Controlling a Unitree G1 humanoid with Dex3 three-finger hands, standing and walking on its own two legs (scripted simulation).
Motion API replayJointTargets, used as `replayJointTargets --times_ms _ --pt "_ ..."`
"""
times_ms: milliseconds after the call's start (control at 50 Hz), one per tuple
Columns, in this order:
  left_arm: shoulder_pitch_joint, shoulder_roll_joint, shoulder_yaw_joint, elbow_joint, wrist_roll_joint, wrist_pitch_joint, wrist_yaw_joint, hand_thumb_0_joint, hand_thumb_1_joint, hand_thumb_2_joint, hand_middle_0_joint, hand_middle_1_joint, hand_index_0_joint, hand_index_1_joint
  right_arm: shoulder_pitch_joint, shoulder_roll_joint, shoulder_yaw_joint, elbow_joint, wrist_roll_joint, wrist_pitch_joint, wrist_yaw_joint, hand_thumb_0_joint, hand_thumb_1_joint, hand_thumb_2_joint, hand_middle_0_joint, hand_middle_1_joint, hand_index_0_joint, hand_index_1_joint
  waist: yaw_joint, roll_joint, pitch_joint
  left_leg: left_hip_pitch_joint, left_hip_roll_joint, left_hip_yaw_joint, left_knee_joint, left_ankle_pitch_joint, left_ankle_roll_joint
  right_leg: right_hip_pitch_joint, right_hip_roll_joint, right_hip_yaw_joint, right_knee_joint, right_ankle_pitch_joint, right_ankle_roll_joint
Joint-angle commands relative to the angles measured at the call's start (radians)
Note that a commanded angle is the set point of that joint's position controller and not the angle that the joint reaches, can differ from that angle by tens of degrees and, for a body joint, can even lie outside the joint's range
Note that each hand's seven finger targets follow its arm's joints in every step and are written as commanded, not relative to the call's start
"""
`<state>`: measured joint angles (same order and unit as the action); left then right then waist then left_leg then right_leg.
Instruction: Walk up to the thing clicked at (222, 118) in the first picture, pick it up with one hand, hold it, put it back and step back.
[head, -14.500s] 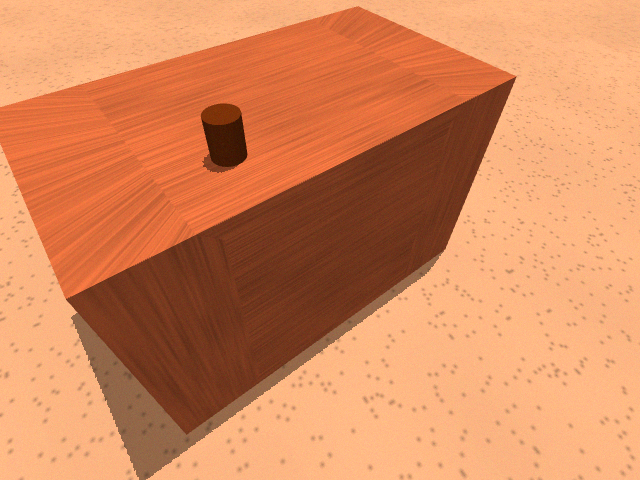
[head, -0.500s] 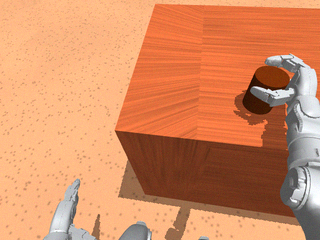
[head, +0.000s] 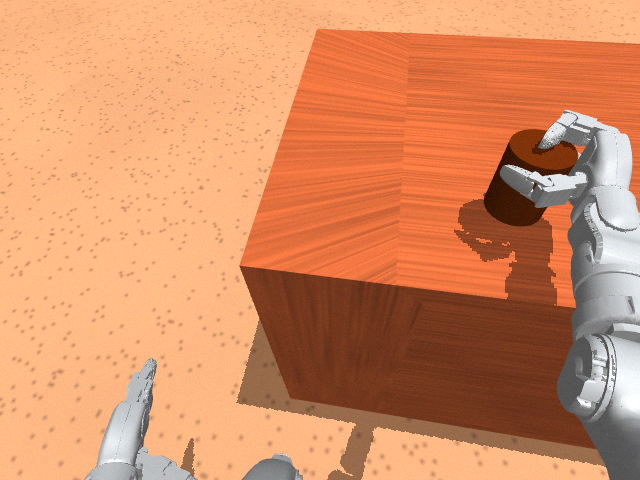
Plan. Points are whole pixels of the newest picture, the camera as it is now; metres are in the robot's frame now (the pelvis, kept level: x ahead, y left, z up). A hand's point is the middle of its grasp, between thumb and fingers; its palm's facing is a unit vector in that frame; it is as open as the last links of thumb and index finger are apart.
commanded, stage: lift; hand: right
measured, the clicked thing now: (526, 179) +0.49 -0.20 +0.10
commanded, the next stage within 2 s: hold in 1.46 s
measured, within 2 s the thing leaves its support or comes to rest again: neither
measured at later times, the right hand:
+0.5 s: hand (565, 148) +0.46 -0.20 +0.18, palm faces +0.13 +0.99 +0.00, open 7.1 cm
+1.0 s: hand (610, 151) +0.38 -0.18 +0.25, palm faces +0.13 +0.99 -0.02, open 6.9 cm
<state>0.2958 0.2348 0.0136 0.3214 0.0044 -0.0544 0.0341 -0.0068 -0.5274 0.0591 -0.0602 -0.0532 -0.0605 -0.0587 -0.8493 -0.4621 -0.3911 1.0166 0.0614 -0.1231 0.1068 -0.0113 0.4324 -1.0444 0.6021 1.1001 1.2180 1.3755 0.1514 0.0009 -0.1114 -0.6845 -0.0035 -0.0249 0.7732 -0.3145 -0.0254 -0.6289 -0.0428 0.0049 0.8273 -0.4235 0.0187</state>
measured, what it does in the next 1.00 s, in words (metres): stands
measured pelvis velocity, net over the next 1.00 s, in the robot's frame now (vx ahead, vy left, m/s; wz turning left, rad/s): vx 0.00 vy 0.01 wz -0.03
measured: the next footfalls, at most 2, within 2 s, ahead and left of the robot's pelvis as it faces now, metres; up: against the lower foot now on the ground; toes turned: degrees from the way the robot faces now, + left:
none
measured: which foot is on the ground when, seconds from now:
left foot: down 0.00-1.00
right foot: down 0.00-1.00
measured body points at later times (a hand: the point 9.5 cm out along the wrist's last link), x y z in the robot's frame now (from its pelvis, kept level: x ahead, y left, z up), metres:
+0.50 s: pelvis +0.01 -0.01 +0.01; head +0.04 +0.00 +0.46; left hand +0.16 +0.26 -0.05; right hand +0.45 -0.25 +0.18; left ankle +0.03 +0.14 -0.70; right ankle -0.02 -0.13 -0.70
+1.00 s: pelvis +0.00 +0.01 +0.02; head -0.02 +0.03 +0.47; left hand +0.16 +0.26 -0.05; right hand +0.36 -0.24 +0.25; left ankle +0.03 +0.14 -0.70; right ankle -0.02 -0.13 -0.70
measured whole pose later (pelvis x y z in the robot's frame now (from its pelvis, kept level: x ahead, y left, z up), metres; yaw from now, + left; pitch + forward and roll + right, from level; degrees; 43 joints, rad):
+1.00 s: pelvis +0.00 +0.01 +0.02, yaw -2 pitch +1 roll +0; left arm 0.32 0.25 0.07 0.48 -0.04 -0.09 0.07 -0.01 -0.51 0.05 -0.04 -0.05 -0.05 -0.04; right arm -0.52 -0.30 -0.28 0.22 0.20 0.36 0.08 -0.02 0.45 -1.01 0.62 1.11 1.34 1.43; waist 0.00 -0.06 -0.07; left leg -0.36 0.02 -0.01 0.62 -0.28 -0.02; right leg -0.30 -0.02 0.02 0.63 -0.35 0.02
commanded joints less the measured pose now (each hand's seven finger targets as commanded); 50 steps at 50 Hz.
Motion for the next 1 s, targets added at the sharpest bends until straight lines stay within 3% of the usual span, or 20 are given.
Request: replayJointTargets --times_ms 0,40,60,100,120,160,220,260,280,340,380,400,440,500,560,600,620,660,720,980 --pt "0.155 -0.001 -0.014 0.186 -0.009 -0.038 -0.010 0.000 -0.536 0.050 -0.051 -0.058 -0.053 -0.056 -0.442 0.002 0.122 -0.005 0.070 -0.069 0.031 0.000 -0.100 -1.317 1.171 1.398 1.224 1.399 0.026 -0.060 -0.068 0.100 -0.028 0.054 -0.111 0.182 0.037 0.105 0.038 0.007 -0.131 0.288 -0.027" --pt "-0.414 0.284 0.144 -0.516 -0.013 -0.148 0.038 0.000 -0.563 0.066 -0.053 -0.050 -0.048 -0.054 -1.017 -0.519 -0.120 -0.681 0.046 -0.171 -0.011 0.000 -0.148 -1.333 1.251 1.434 1.298 1.434 -0.011 -0.116 -0.945 0.414 -0.007 0.029 -0.055 0.429 0.020 0.424 0.026 -0.007 -0.069 0.497 -0.030" --pt "-0.134 0.266 0.164 -0.341 -0.004 -0.115 0.040 0.000 -0.549 0.060 -0.049 -0.053 -0.048 -0.053 -0.759 -0.539 -0.130 -0.445 0.023 -0.130 -0.008 0.000 -0.166 -1.361 1.297 1.476 1.344 1.476 -0.050 -0.170 -0.798 0.385 -0.015 0.035 -0.036 0.431 0.026 0.388 0.039 -0.018 -0.062 0.515 -0.023" --pt "0.287 0.028 0.027 0.269 -0.003 -0.028 -0.006 0.000 -0.527 0.049 -0.049 -0.063 -0.057 -0.055 -0.309 -0.041 0.088 0.127 0.062 -0.041 0.031 0.000 -0.006 -1.335 1.229 1.447 1.289 1.447 0.002 -0.066 0.007 0.117 -0.027 0.058 -0.120 0.184 0.038 0.091 0.050 -0.005 -0.149 0.264 -0.029" --pt "0.032 0.013 -0.019 0.023 -0.014 -0.066 -0.009 0.000 -0.522 0.043 -0.052 -0.063 -0.061 -0.053 -0.470 -0.027 0.099 -0.056 0.076 -0.076 0.025 0.000 -0.038 -1.276 1.188 1.380 1.240 1.380 0.015 -0.032 -0.122 0.132 -0.022 0.049 -0.131 0.177 0.028 0.119 0.036 0.002 -0.150 0.250 -0.033" --pt "-0.310 0.262 0.148 -0.531 -0.009 -0.136 0.032 0.000 -0.540 0.052 -0.049 -0.052 -0.051 -0.049 -0.974 -0.525 -0.112 -0.733 0.042 -0.171 -0.014 0.000 -0.169 -1.283 1.244 1.393 1.283 1.393 -0.051 -0.198 -0.941 0.416 -0.010 0.031 -0.068 0.413 0.023 0.472 0.027 -0.015 -0.094 0.514 -0.021" --pt "0.234 0.006 0.019 0.217 -0.013 -0.036 -0.014 0.000 -0.526 0.050 -0.048 -0.062 -0.056 -0.054 -0.282 0.040 0.135 0.052 0.075 -0.026 0.029 0.000 -0.021 -1.310 1.219 1.422 1.275 1.422 -0.009 -0.061 0.007 0.127 -0.030 0.060 -0.132 0.194 0.040 0.133 0.044 -0.001 -0.169 0.310 -0.018" --pt "-0.361 0.263 0.162 -0.483 -0.022 -0.140 0.031 0.000 -0.537 0.048 -0.049 -0.052 -0.053 -0.048 -0.923 -0.428 -0.079 -0.632 0.074 -0.141 -0.019 0.000 -0.151 -1.265 1.218 1.372 1.258 1.372 -0.052 -0.155 -0.842 0.403 -0.012 0.038 -0.091 0.396 0.027 0.449 0.020 -0.001 -0.131 0.506 -0.016" --pt "-0.109 0.270 0.199 -0.296 -0.005 -0.110 0.032 0.000 -0.543 0.054 -0.047 -0.051 -0.048 -0.050 -0.926 -0.523 -0.105 -0.859 0.055 -0.137 -0.015 0.000 -0.217 -1.320 1.289 1.437 1.328 1.438 -0.086 -0.311 -0.872 0.420 -0.009 0.031 -0.071 0.431 0.037 0.509 0.033 -0.017 -0.105 0.578 -0.009" --pt "0.106 0.035 0.044 0.102 -0.030 -0.059 -0.001 0.000 -0.527 0.049 -0.046 -0.059 -0.053 -0.051 -0.300 0.035 0.143 -0.171 0.101 0.011 0.017 0.000 -0.058 -1.257 1.194 1.368 1.241 1.368 -0.032 -0.061 -0.131 0.224 -0.023 0.058 -0.151 0.236 0.039 0.226 0.036 0.001 -0.191 0.365 -0.017" --pt "-0.415 0.276 0.156 -0.504 -0.026 -0.141 0.040 0.000 -0.540 0.052 -0.045 -0.048 -0.046 -0.047 -0.856 -0.431 -0.100 -0.873 0.086 -0.095 -0.026 0.000 -0.192 -1.235 1.226 1.350 1.259 1.350 -0.103 -0.095 -0.907 0.519 -0.003 0.040 -0.096 0.446 0.026 0.462 0.028 -0.010 -0.145 0.518 -0.020" --pt "-0.064 0.241 0.198 -0.153 -0.014 -0.097 0.049 0.000 -0.550 0.062 -0.042 -0.047 -0.039 -0.050 -0.710 -0.458 -0.098 -0.839 0.077 -0.050 -0.027 0.000 -0.239 -1.285 1.290 1.412 1.323 1.412 -0.114 -0.230 -0.724 0.467 -0.005 0.034 -0.094 0.440 0.034 0.441 0.044 -0.024 -0.137 0.525 -0.016" --pt "0.242 -0.005 0.026 0.253 -0.020 -0.036 0.010 0.000 -0.530 0.052 -0.039 -0.054 -0.044 -0.049 -0.072 0.141 0.201 -0.137 0.110 0.103 0.011 0.000 -0.079 -1.294 1.251 1.426 1.300 1.426 -0.079 -0.088 -0.010 0.245 -0.025 0.074 -0.162 0.233 0.048 0.239 0.038 0.002 -0.221 0.409 -0.009" --pt "-0.248 0.296 0.208 -0.396 -0.025 -0.127 0.049 0.000 -0.543 0.054 -0.040 -0.045 -0.039 -0.045 -0.754 -0.443 -0.103 -1.086 0.098 -0.014 -0.040 0.000 -0.237 -1.262 1.278 1.391 1.308 1.391 -0.137 -0.142 -0.867 0.530 -0.009 0.054 -0.101 0.499 0.030 0.568 0.019 -0.002 -0.145 0.686 -0.008" --pt "0.123 0.059 0.063 0.068 -0.038 -0.052 0.021 0.000 -0.527 0.048 -0.038 -0.054 -0.044 -0.047 -0.173 0.095 0.169 -0.521 0.146 0.156 0.000 0.000 -0.096 -1.288 1.252 1.423 1.302 1.423 -0.080 -0.017 -0.102 0.337 -0.015 0.074 -0.178 0.319 0.038 0.311 0.034 0.003 -0.246 0.466 -0.014" --pt "-0.180 0.202 0.152 -0.288 -0.035 -0.118 0.048 0.000 -0.540 0.048 -0.040 -0.044 -0.040 -0.042 -0.665 -0.286 -0.023 -1.104 0.131 0.089 -0.038 0.000 -0.204 -1.284 1.286 1.416 1.322 1.416 -0.134 -0.134 -0.618 0.479 0.002 0.056 -0.148 0.435 0.030 0.518 0.027 -0.011 -0.199 0.575 -0.015" --pt "-0.030 0.188 0.148 -0.155 -0.032 -0.091 0.050 0.000 -0.540 0.051 -0.036 -0.045 -0.037 -0.043 -0.469 -0.316 -0.054 -0.965 0.121 0.140 -0.033 0.000 -0.277 -1.292 1.318 1.430 1.347 1.430 -0.138 -0.105 -0.467 0.449 -0.001 0.053 -0.161 0.417 0.028 0.453 0.041 -0.020 -0.206 0.520 -0.024" --pt "0.099 0.078 0.085 0.077 -0.042 -0.057 0.029 0.000 -0.521 0.041 -0.038 -0.055 -0.047 -0.046 -0.111 0.052 0.138 -0.625 0.152 0.250 -0.005 0.000 -0.140 -1.337 1.298 1.470 1.345 1.470 -0.097 0.003 -0.058 0.343 -0.008 0.074 -0.207 0.278 0.027 0.318 0.042 -0.014 -0.276 0.340 -0.029" --pt "-0.047 0.125 0.099 -0.127 -0.039 -0.104 0.035 0.000 -0.526 0.042 -0.035 -0.047 -0.040 -0.041 -0.419 -0.161 0.032 -0.976 0.137 0.238 -0.020 0.000 -0.204 -1.292 1.295 1.429 1.331 1.429 -0.129 -0.057 -0.361 0.428 0.006 0.057 -0.201 0.324 0.018 0.439 0.043 -0.025 -0.248 0.388 -0.029" --pt "-0.136 0.165 0.137 -0.016 -0.043 -0.109 0.046 0.000 -0.531 0.046 -0.030 -0.042 -0.033 -0.039 -0.209 -0.126 0.008 -1.162 0.166 0.419 -0.057 0.000 -0.177 -1.284 1.302 1.435 1.339 1.435 -0.157 0.003 -0.282 0.485 0.020 0.061 -0.236 0.273 0.012 0.423 0.056 -0.017 -0.279 0.324 -0.037"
